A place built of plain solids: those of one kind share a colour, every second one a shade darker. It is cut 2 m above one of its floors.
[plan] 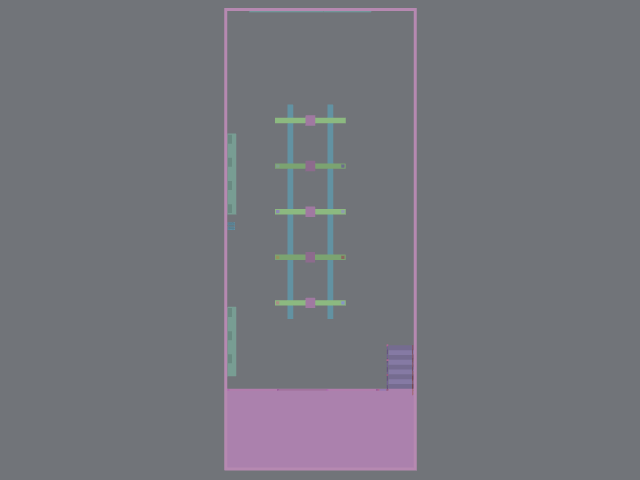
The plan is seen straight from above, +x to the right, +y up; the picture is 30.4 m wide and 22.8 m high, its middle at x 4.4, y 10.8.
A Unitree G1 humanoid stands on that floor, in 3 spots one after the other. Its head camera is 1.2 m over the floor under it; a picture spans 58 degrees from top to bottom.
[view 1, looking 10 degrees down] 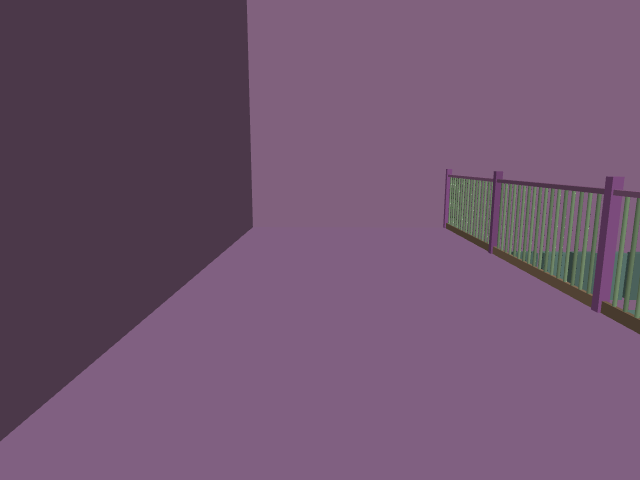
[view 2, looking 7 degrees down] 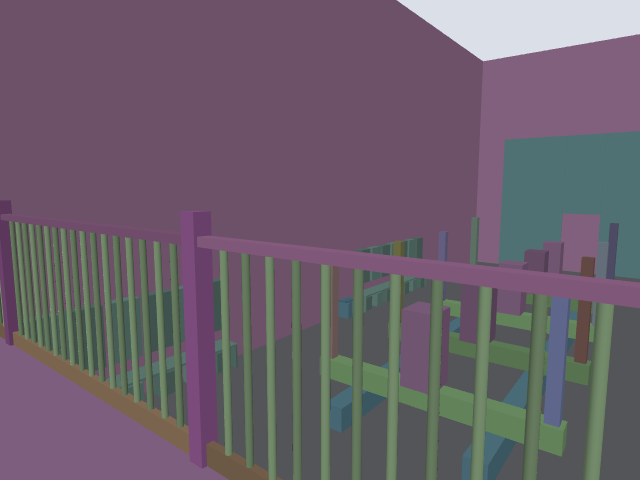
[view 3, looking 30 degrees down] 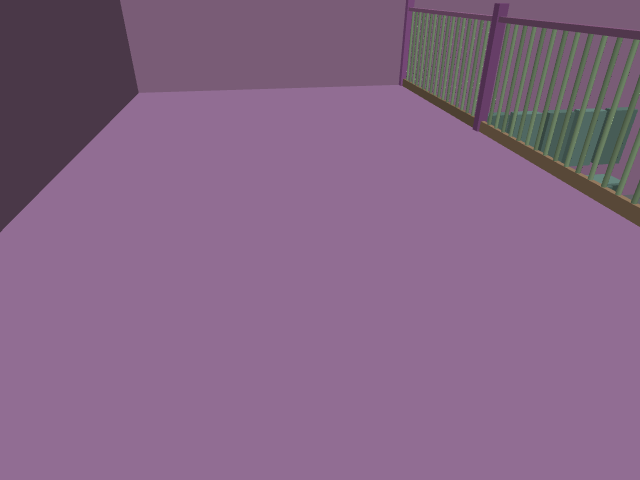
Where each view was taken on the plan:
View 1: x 8.21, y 1.43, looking -179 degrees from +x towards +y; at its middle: gal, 6.91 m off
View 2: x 6.25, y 2.59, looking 128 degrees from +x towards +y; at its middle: wall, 10.23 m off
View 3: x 6.35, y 1.47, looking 171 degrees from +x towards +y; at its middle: gal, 2.40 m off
